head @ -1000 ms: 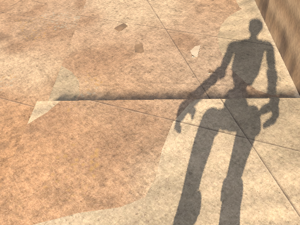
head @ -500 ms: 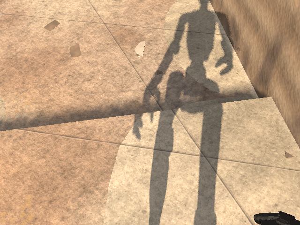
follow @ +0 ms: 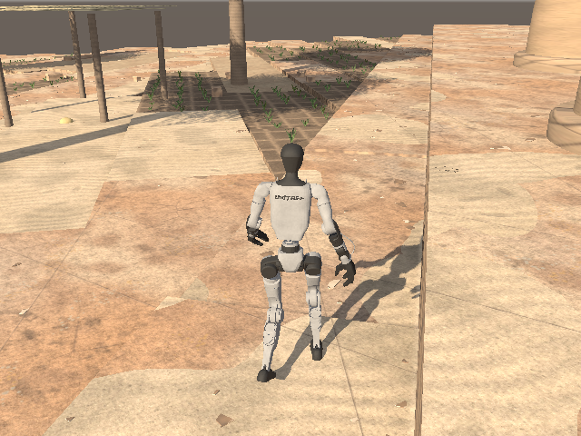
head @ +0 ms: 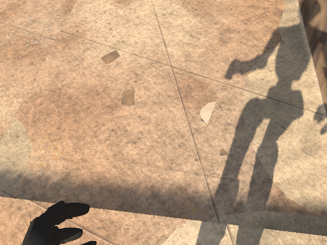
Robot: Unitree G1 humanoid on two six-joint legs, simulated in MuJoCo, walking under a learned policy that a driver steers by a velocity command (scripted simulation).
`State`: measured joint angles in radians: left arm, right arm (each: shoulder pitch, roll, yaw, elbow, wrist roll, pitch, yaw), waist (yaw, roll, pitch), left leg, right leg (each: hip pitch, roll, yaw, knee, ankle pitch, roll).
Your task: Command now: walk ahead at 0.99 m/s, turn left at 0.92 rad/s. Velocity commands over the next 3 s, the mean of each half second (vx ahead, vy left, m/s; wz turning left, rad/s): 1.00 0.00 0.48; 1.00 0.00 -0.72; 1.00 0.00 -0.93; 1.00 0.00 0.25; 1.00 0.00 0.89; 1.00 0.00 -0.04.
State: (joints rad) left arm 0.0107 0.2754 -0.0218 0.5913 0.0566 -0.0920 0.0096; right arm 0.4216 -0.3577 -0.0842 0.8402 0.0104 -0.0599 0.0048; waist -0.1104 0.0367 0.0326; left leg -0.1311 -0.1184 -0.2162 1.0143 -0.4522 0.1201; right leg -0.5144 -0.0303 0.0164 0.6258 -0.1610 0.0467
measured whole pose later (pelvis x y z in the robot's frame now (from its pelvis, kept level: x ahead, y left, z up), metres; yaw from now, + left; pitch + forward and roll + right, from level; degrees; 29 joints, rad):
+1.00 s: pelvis +0.94 +0.07 -0.12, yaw -10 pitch -3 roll -3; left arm 0.44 0.28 0.07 0.99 0.03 -0.02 0.00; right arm 0.08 -0.19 0.03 0.79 -0.07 -0.09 0.00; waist 0.05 0.00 0.09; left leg -0.59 0.10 -0.12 1.28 -0.39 -0.05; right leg -0.18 0.25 -0.02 0.58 -0.36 -0.20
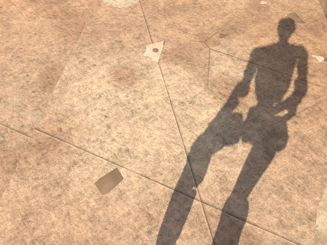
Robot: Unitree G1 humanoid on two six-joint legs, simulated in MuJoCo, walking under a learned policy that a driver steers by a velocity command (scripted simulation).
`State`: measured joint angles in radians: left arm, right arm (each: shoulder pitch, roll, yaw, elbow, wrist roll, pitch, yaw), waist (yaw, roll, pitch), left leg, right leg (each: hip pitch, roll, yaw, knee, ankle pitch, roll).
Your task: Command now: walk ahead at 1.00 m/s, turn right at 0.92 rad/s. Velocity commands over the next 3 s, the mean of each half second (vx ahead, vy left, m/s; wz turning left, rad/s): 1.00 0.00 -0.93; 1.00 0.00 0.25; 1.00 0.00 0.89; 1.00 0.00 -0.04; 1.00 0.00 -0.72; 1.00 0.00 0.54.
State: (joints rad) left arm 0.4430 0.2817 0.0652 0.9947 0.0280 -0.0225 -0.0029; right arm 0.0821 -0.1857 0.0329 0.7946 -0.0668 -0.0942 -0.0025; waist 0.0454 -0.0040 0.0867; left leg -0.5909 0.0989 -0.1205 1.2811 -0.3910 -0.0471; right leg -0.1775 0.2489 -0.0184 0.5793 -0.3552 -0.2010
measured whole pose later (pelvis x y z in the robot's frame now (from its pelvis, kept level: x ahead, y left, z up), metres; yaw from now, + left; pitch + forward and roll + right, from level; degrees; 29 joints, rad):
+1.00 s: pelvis +0.87 -0.21 +0.00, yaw -18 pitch +1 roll -1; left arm 0.46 0.25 0.03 0.95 0.01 -0.12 0.02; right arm 0.09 -0.29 -0.03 0.77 -0.01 -0.02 0.07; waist 0.04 0.02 0.05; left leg -0.76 0.05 0.15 0.79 0.08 0.13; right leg 0.26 0.09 -0.27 0.15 -0.41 -0.04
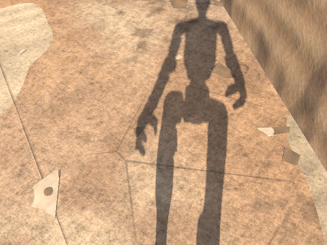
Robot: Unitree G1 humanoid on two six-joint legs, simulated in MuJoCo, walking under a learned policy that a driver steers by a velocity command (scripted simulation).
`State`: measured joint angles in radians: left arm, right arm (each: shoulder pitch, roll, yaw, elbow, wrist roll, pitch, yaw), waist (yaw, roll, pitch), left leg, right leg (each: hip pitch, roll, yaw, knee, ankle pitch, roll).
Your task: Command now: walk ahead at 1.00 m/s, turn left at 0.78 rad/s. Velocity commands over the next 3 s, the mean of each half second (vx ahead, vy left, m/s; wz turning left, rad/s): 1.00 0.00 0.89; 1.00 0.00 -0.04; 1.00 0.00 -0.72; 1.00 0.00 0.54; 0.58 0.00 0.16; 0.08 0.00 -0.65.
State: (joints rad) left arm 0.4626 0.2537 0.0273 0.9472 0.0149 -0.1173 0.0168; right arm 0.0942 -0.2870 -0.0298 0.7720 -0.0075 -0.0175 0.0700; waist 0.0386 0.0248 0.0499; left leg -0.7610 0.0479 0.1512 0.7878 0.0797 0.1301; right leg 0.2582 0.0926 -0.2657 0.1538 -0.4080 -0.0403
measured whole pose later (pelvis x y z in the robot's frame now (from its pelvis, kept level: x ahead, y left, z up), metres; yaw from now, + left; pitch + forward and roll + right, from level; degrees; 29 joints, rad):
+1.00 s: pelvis +0.87 +0.22 +0.01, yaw +24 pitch +2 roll +0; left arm 0.43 0.28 0.05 0.87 0.00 -0.06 -0.02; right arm 0.14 -0.25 0.00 0.68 -0.06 -0.08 0.01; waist 0.07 -0.02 0.00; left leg -0.37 0.01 0.07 0.60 -0.27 0.02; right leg -0.35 -0.02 0.04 1.23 -0.31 -0.09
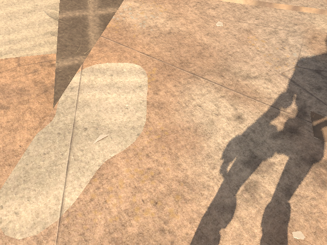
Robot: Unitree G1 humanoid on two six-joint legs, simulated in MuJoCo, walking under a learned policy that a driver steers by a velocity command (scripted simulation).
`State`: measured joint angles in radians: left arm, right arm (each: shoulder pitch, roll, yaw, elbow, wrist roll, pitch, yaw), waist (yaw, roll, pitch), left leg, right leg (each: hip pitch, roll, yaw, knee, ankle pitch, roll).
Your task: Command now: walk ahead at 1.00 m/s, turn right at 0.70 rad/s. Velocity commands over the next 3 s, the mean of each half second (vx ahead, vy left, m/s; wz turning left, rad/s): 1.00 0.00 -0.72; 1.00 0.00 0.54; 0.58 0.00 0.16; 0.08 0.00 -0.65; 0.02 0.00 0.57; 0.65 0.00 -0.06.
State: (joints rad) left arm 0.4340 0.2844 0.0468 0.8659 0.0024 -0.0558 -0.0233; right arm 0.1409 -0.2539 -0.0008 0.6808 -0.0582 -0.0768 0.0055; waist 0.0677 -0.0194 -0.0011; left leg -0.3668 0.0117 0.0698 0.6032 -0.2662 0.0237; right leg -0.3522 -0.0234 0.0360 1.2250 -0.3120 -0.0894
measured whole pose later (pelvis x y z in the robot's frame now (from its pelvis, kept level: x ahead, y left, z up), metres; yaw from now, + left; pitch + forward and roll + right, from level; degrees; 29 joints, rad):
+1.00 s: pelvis +0.93 -0.19 +0.01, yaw -3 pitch +1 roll +1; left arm 0.04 0.23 -0.05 0.60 0.07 -0.07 -0.01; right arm 0.51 -0.30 -0.06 0.89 -0.01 -0.04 0.01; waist -0.07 -0.01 0.02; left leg -0.13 -0.22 -0.09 0.38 -0.24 0.18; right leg -0.66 -0.11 0.11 1.10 -0.27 0.04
